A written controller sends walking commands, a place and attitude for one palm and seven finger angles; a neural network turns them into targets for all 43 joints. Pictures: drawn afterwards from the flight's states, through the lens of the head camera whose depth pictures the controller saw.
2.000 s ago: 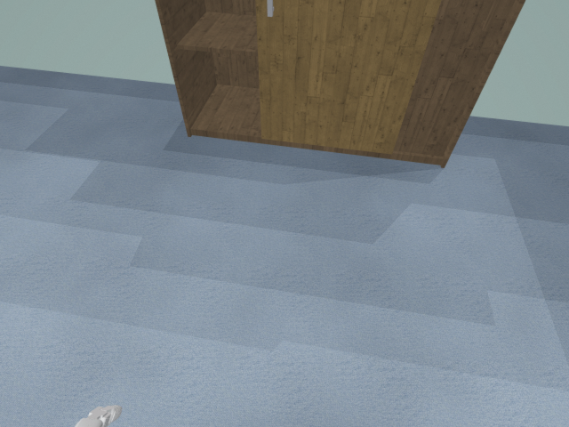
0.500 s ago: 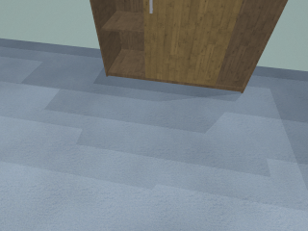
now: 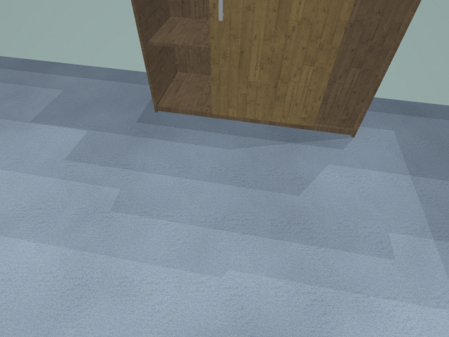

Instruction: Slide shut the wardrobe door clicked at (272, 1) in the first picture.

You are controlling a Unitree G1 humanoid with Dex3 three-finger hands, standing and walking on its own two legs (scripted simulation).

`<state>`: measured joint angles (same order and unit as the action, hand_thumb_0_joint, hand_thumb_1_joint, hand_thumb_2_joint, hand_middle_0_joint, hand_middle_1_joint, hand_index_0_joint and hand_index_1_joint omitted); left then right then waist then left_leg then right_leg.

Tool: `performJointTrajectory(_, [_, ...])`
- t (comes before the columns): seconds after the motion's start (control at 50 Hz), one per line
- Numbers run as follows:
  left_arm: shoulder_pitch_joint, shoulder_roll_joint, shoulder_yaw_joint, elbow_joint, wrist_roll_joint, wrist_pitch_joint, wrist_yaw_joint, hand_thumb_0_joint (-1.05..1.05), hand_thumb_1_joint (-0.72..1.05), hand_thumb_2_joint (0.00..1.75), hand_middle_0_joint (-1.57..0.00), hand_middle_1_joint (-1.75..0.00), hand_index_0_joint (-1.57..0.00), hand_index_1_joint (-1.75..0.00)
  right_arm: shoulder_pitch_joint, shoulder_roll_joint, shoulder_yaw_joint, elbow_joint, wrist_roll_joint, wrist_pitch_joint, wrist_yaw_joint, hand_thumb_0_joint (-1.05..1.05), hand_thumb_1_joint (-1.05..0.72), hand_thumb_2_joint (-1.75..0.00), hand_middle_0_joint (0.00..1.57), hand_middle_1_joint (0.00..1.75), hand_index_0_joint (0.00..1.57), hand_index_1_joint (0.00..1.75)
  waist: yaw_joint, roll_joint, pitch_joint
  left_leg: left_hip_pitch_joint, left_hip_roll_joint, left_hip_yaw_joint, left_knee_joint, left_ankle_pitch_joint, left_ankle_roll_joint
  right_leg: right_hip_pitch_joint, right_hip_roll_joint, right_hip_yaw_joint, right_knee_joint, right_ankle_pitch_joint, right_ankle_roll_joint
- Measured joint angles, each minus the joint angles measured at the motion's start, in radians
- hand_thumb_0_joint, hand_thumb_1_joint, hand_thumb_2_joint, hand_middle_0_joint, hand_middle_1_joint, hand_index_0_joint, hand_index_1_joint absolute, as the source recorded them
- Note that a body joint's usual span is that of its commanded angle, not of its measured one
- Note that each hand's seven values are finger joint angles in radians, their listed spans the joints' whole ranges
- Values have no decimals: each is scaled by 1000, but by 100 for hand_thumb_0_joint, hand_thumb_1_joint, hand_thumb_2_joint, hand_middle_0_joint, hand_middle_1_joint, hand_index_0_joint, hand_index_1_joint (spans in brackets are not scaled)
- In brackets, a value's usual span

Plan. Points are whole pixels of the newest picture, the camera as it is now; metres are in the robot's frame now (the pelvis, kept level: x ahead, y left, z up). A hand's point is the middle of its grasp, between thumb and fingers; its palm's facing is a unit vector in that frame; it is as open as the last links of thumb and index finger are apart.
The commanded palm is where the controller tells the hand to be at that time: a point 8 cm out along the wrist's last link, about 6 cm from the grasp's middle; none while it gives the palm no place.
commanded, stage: walk to a spot facing it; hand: right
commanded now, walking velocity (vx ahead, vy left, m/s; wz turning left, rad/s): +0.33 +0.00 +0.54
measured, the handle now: out of the picture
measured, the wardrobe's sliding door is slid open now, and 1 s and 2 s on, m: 0.43 0.43 0.43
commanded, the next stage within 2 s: none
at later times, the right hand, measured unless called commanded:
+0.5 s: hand out of the picture +0.04 -0.15 -0.17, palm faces -0.09 +0.99 -0.13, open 7.4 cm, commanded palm none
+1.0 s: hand (274, 199) +0.51 -0.12 -0.16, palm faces -0.40 +0.89 -0.21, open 7.4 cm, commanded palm none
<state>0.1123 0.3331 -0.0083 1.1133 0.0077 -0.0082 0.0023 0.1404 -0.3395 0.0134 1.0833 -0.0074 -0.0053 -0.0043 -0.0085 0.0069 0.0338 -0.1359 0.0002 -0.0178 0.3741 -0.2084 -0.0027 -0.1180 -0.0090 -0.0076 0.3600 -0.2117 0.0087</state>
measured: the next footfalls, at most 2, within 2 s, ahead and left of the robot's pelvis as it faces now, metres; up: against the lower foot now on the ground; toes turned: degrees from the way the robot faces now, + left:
right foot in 0.60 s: +0.32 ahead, -0.10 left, +0.00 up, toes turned +6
left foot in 1.08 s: +0.43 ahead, +0.21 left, +0.00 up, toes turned +33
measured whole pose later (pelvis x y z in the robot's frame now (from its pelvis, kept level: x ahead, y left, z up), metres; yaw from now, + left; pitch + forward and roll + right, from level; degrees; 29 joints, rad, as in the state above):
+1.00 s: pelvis +0.33 +0.02 -0.01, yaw +23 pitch +0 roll -1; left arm 0.40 0.19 0.05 1.10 0.03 -0.07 0.01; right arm 0.12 -0.21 -0.07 0.95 -0.03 0.00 0.03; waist 0.04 0.01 0.04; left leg -0.52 0.11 0.09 0.73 -0.20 0.01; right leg -0.02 -0.06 -0.29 0.38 -0.34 0.00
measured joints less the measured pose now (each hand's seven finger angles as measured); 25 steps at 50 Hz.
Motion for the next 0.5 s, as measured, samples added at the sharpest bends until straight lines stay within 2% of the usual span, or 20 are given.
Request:
performJointTrajectory(0.06, [19, -18, 3, -8, 7, 9, 0, 1, 90, 90, -20, -30, -21, -30, 33, 17, -5, -7, -5, 16, 2, 0, -90, -90, 21, 30, 20, 30, -9, 0, -17, -23, -8, -19, 47, -29, 3, -11, -7, -20, 39, -32, 1])
performJointTrajectory(0.14, [74, -54, 13, -34, 11, 11, -5, 0, 90, 90, -20, -30, -21, -30, 111, 49, -17, -27, -11, 29, 22, 0, -90, -90, 20, 30, 20, 30, -14, 2, -35, -72, -21, -46, 163, -142, 23, -25, -22, -58, 108, -99, -1])
performJointTrajectory(0.2, [119, -76, 24, -48, 10, 2, -6, 0, 90, 90, -20, -30, -21, -30, 167, 81, -29, -35, -14, 25, 33, 0, -90, -90, 20, 29, 20, 30, -19, -4, -26, -107, -11, 1, 245, -190, 28, -20, -44, -93, 165, -155, 9])
performJointTrajectory(0.22, [135, -80, 26, -49, 10, 0, -6, 0, 90, 90, -20, -30, -21, -30, 182, 92, -31, -36, -15, 21, 36, 0, -90, -90, 20, 29, 20, 30, -17, -12, -21, -104, -12, 17, 241, -166, 30, -23, -56, -98, 197, -180, 16])
performJointTrajectory(0.26, [167, -84, 33, -41, 7, 5, -4, 0, 90, 90, -20, -30, -21, -30, 203, 119, -35, -37, -17, -1, 35, 0, -90, -90, 20, 30, 20, 30, -8, -42, -16, -96, -35, 44, 255, -146, 39, -76, -84, -76, 346, -258, 9])
performJointTrajectory(0.28, [176, -89, 32, -30, 8, 12, -4, 1, 90, 90, -20, -30, -21, -30, 216, 131, -35, -39, -14, -16, 28, 0, -90, -90, 20, 30, 20, 30, -15, -43, -16, -88, -40, 47, 254, -166, 43, -121, -80, -62, 455, -288, 7])
performJointTrajectory(0.32, [176, -99, 33, -15, 10, 21, -6, 1, 91, 90, -20, -30, -20, -30, 250, 154, -35, -40, -11, -38, 14, 0, -90, -90, 20, 30, 20, 30, -32, -36, -12, -55, -48, 36, 213, -178, 51, -210, -67, -50, 633, -287, 6])
performJointTrajectory(0.36, [159, -110, 37, -20, 12, 19, -10, 1, 91, 90, -20, -30, -20, -30, 285, 177, -32, -31, -14, -45, 5, 0, -90, -90, 21, 30, 20, 30, -38, -25, -7, -17, -47, 16, 151, -157, 48, -288, -66, -60, 704, -248, 14])
performJointTrajectory(0.42, [119, -126, 45, -54, 9, 13, -17, 1, 91, 90, -20, -30, -20, -30, 330, 203, -26, -3, -17, -46, 2, 0, -90, -90, 21, 30, 20, 30, -36, -9, -4, 37, -41, -15, 63, -132, 43, -379, -74, -74, 675, -169, 27])
performJointTrajectory(0.5, [55, -150, 51, -105, 4, -1, -28, 1, 91, 90, -20, -30, -20, -30, 358, 216, -27, 30, -20, -42, 0, 0, -90, -90, 21, 30, 20, 30, -39, 8, 5, 99, -31, -53, -8, -131, 24, -431, -85, -72, 526, -77, 27])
